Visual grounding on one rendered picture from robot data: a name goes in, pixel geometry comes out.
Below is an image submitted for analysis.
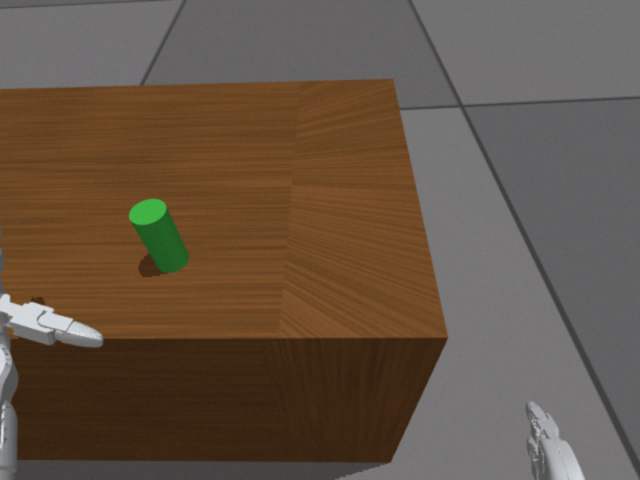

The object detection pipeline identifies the can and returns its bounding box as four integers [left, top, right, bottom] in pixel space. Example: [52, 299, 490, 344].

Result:
[129, 199, 189, 273]

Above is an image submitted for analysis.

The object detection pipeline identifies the left robot arm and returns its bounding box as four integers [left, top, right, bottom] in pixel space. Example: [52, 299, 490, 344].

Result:
[0, 324, 19, 480]

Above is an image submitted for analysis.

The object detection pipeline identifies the left robot hand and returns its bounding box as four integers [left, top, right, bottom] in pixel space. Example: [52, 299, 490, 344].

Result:
[0, 226, 103, 347]

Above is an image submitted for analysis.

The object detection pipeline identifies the right robot hand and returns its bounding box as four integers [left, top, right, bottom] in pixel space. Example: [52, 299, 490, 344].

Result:
[526, 401, 585, 480]

